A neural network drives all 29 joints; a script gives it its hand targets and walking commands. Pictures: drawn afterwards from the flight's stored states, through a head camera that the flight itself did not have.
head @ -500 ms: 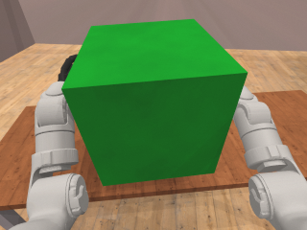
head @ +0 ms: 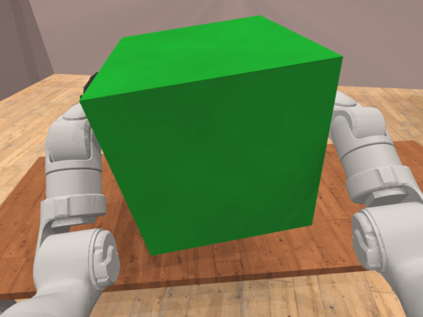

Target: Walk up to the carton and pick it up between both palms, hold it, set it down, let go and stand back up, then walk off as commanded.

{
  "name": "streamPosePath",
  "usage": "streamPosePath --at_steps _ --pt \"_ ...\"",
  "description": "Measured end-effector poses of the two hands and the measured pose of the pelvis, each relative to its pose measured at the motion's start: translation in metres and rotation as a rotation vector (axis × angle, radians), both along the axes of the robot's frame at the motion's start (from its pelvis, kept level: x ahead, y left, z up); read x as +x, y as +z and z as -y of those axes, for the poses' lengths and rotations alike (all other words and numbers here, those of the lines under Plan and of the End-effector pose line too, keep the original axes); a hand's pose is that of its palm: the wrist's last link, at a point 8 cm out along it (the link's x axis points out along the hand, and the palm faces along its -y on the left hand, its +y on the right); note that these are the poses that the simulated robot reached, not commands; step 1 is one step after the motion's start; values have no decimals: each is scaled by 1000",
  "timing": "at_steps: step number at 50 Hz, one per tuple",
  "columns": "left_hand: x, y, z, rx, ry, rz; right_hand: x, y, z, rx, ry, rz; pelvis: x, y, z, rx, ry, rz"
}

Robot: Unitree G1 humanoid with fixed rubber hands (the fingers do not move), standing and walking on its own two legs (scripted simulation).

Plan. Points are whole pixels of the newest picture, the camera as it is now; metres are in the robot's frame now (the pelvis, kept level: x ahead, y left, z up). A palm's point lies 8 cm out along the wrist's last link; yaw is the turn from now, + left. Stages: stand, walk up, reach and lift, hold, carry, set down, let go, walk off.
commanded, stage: reach and lift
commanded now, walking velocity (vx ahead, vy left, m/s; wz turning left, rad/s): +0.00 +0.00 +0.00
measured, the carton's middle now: (210, 124) +0.41 +0.00 +0.24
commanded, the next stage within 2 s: hold in 0.60 s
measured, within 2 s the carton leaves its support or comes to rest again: neither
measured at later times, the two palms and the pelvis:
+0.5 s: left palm (89, 108) +0.36 +0.19 +0.30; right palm (326, 88) +0.37 -0.19 +0.33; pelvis -0.01 -0.01 +0.00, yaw +0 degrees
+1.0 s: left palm (90, 96) +0.37 +0.19 +0.32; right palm (332, 81) +0.36 -0.20 +0.34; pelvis -0.01 -0.01 +0.00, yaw +0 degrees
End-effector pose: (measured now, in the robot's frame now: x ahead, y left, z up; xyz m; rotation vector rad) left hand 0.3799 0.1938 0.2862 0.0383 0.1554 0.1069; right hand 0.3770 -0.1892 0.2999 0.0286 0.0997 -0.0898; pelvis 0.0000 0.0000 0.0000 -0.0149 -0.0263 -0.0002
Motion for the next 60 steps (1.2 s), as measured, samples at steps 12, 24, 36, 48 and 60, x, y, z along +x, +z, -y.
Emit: streamPosePath --at_steps 12,24,36,48,60 --pt "-5 -2 4 -11 6 4 -3 4 3 -7 -1 -2 2 0 0 -2 -11 7" --pt "-16 16 2 -24 16 15 -11 24 2 2 7 5 -9 -1 6 1 -3 -5" --pt "-16 36 12 -22 -2 2 -18 36 11 0 -10 -11 -15 -1 8 6 -10 -23" --pt "-13 37 9 -24 1 -1 -14 39 8 -16 -11 -20 -13 -1 10 4 -9 -30" --pt "-14 34 9 -20 -4 10 -16 41 8 -30 -14 -12 -8 0 7 0 -10 -16"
